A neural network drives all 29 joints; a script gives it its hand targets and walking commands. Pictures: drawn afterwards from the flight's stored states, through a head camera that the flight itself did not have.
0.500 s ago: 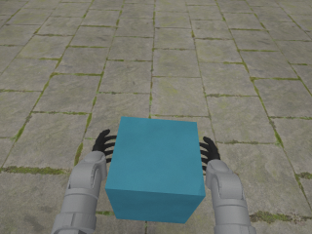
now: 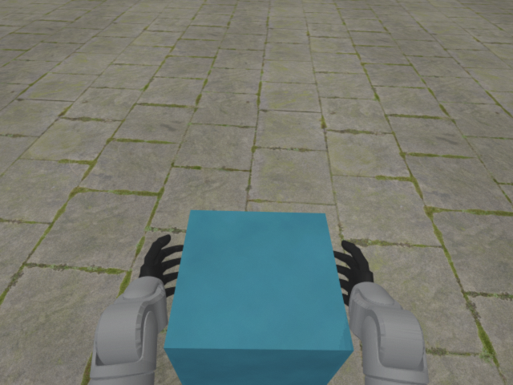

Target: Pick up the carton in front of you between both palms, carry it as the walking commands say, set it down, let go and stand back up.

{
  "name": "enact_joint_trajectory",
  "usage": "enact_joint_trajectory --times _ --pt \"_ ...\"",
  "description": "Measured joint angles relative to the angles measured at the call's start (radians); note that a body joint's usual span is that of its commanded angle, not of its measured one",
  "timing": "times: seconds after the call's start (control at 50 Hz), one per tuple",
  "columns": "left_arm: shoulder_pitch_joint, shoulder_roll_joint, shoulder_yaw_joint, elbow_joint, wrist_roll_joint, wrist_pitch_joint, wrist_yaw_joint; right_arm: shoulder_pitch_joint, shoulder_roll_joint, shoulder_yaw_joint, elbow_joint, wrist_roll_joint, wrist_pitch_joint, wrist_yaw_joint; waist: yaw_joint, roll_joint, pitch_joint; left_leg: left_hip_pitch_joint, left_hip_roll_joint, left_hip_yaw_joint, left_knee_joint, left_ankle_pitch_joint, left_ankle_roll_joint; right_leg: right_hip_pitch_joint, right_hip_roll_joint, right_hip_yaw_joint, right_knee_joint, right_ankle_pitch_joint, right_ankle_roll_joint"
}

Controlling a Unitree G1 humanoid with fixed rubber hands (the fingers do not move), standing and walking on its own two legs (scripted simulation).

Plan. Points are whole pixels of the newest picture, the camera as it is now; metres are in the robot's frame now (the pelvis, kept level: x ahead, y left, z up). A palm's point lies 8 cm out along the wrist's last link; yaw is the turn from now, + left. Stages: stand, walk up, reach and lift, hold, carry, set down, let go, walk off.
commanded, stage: carry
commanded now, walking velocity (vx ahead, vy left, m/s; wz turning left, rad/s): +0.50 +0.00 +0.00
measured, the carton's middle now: (255, 309) +0.25 +0.01 -0.01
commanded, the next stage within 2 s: none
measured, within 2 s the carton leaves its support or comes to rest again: neither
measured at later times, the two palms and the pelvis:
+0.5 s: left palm (189, 140) +0.58 +0.18 +0.08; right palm (329, 151) +0.56 -0.12 +0.09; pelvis +0.31 +0.04 +0.00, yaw -3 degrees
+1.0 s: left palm (215, 93) +0.81 +0.15 +0.08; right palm (326, 99) +0.80 -0.15 +0.08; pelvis +0.54 +0.00 -0.01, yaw -1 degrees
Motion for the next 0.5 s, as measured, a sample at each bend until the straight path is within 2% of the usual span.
enact_joint_trajectory --times 0.1,0.16,0.2,0.24,0.26,0.28,0.32,0.36,0.42,0.5 --pt "-0.018 0.0 -0.012 -0.087 0.004 0.058 -0.014 0.009 -0.001 0.011 -0.117 -0.01 0.06 -0.001 -0.01 0.004 -0.02 -0.031 0.011 0.042 -0.297 0.138 -0.002 0.134 -0.001 0.005 -0.06 -0.064 0.029" --pt "-0.033 0.0 -0.02 -0.107 0.014 0.1 -0.018 0.002 -0.001 0.001 -0.149 -0.009 0.105 -0.001 -0.019 0.0 -0.032 -0.002 0.005 0.077 -0.402 0.201 0.008 0.216 -0.003 0.01 -0.06 -0.132 0.054" --pt "-0.049 -0.001 -0.018 -0.115 0.021 0.129 -0.018 -0.018 -0.001 -0.007 -0.153 -0.006 0.132 -0.001 -0.025 -0.008 -0.035 0.041 -0.004 0.109 -0.448 0.196 0.018 0.256 -0.013 0.02 -0.014 -0.201 0.075" --pt "-0.074 0.002 -0.004 -0.116 0.028 0.152 -0.018 -0.052 0.0 -0.011 -0.131 -0.004 0.146 -0.001 -0.039 -0.034 -0.032 0.072 -0.022 0.139 -0.429 0.228 0.061 0.237 -0.05 0.038 0.146 -0.297 0.089" --pt "-0.085 0.008 0.007 -0.106 0.029 0.162 -0.018 -0.073 0.002 -0.011 -0.104 -0.006 0.147 -0.001 -0.049 -0.045 -0.028 0.068 -0.026 0.15 -0.385 0.196 0.078 0.175 -0.066 0.064 0.3 -0.286 0.087" --pt "-0.095 0.013 0.015 -0.097 0.03 0.172 -0.018 -0.093 0.004 -0.011 -0.078 -0.008 0.151 -0.001 -0.057 -0.045 -0.02 0.073 -0.025 0.155 -0.364 0.155 0.087 0.093 -0.058 0.1 0.472 -0.271 0.081" --pt "-0.111 0.013 0.028 -0.078 0.033 0.188 -0.018 -0.111 0.006 -0.017 -0.05 -0.01 0.162 -0.002 -0.065 -0.032 0.001 0.109 -0.021 0.159 -0.387 0.113 0.09 -0.071 -0.032 0.138 0.741 -0.248 0.057" --pt "-0.116 -0.007 0.038 -0.068 0.042 0.189 -0.018 -0.105 0.006 -0.028 -0.05 -0.006 0.164 -0.002 -0.068 -0.023 0.018 0.162 -0.024 0.158 -0.452 0.118 0.077 -0.198 -0.029 0.137 0.828 -0.189 0.041" --pt "-0.111 -0.007 0.021 -0.07 0.046 0.177 -0.019 -0.091 0.004 -0.036 -0.066 0.002 0.155 -0.002 -0.072 -0.012 0.034 0.25 -0.029 0.15 -0.553 0.123 0.072 -0.319 -0.045 0.122 0.742 -0.106 0.037" --pt "-0.102 -0.006 0.01 -0.088 0.046 0.159 -0.019 -0.085 0.004 -0.035 -0.086 0.006 0.141 -0.001 -0.067 -0.002 0.029 0.362 -0.032 0.137 -0.655 0.109 0.056 -0.383 -0.066 0.102 0.497 -0.002 0.055"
